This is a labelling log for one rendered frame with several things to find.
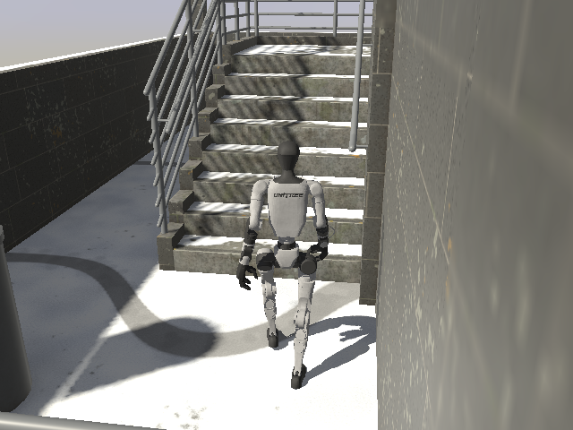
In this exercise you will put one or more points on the robot left forearm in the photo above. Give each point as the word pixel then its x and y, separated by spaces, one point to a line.
pixel 248 245

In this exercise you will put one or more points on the robot right upper arm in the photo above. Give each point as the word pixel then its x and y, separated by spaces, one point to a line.
pixel 318 203

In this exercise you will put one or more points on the robot right shin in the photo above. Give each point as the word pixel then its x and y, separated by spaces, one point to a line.
pixel 300 343

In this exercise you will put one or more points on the robot left hand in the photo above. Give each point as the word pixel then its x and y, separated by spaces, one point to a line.
pixel 240 274

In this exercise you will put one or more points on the robot left upper arm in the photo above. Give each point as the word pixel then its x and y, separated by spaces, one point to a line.
pixel 258 190

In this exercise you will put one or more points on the robot right forearm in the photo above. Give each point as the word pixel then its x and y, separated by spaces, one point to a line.
pixel 323 234

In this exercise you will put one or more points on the robot left foot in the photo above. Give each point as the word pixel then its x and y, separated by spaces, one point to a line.
pixel 273 340

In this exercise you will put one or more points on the robot right hand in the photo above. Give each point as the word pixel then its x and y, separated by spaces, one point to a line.
pixel 316 248

